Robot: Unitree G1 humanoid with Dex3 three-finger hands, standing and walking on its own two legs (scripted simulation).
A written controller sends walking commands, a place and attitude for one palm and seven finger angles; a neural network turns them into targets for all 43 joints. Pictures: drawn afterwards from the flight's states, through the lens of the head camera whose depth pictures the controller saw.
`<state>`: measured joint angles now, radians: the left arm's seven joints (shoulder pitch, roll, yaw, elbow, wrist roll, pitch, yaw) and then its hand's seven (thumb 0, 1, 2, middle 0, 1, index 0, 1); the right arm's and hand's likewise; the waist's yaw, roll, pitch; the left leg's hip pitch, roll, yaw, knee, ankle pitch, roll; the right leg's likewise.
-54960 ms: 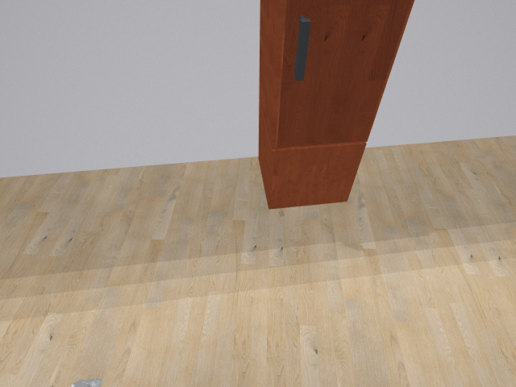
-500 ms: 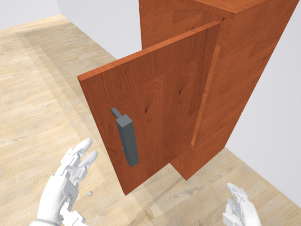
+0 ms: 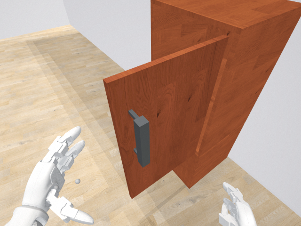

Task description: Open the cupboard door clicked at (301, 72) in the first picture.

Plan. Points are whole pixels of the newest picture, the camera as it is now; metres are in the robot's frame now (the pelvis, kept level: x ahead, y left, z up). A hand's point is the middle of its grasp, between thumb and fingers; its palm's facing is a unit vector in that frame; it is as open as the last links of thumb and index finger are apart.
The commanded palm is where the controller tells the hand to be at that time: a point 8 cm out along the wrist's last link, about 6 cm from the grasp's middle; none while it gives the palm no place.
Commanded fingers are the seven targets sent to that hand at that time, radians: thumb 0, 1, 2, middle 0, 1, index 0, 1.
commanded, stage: draw the hand back to the body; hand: left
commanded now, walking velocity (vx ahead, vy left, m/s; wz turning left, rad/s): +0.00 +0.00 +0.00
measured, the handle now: (138, 139) +0.32 +0.07 +0.09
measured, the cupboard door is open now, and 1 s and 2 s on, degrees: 89 89 89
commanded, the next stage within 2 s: step back with the hand held close in 1.04 s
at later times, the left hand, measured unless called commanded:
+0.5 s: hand (52, 147) +0.23 +0.23 +0.16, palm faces +0.34 -0.86 -0.39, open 11.0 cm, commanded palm +0.18 +0.28 +0.19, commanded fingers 0.00 0.65 0.80 -0.19 -0.30 -0.19 -0.30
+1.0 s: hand (54, 137) +0.24 +0.23 +0.18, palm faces +0.39 -0.82 -0.41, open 7.5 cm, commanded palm +0.19 +0.28 +0.20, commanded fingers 0.00 0.90 0.90 -0.20 -0.30 -0.20 -0.30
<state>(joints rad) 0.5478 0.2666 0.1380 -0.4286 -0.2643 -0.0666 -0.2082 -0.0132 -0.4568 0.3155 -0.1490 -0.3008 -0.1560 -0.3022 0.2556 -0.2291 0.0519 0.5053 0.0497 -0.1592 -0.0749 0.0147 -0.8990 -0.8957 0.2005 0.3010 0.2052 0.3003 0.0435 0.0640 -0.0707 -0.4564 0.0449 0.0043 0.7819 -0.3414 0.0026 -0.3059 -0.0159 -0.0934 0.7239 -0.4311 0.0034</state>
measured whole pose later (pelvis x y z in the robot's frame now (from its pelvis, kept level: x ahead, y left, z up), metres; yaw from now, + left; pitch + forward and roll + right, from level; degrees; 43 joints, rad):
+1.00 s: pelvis +0.04 -0.02 +0.03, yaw -3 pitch -3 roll +0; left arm 0.48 0.34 0.32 -0.40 -0.07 -0.05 0.11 0.01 0.88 0.89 -0.21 -0.30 -0.21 -0.30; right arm 0.19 -0.23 0.01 0.62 0.00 -0.06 -0.08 0.01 -0.90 -0.90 0.20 0.30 0.20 0.30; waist 0.07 0.06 0.02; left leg -0.13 0.05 0.06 0.42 -0.24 -0.02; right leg -0.01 0.00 -0.04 0.37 -0.31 -0.01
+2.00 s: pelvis -0.09 +0.04 +0.01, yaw -2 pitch -1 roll -3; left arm 0.50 0.39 0.40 -0.53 -0.03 -0.18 0.17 0.01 0.88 0.89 -0.21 -0.30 -0.22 -0.30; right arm 0.21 -0.21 -0.01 0.62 0.00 -0.07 -0.09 0.01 -0.90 -0.90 0.20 0.30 0.21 0.30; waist 0.01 0.02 0.07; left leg -0.42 0.00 0.02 0.63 -0.17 0.06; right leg -0.38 0.01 0.02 0.70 -0.33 0.03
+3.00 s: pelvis -0.20 +0.05 +0.03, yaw -3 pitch -1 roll -2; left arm 0.56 0.41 0.40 -0.50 -0.04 -0.17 0.15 0.01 0.89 0.89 -0.20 -0.30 -0.21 -0.30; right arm 0.23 -0.16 0.03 0.62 -0.01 -0.12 -0.07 0.01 -0.90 -0.90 0.20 0.30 0.21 0.30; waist -0.01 0.02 0.02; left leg -0.37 -0.03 -0.01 0.43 -0.14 0.01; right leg -0.12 0.05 -0.01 0.40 -0.25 -0.03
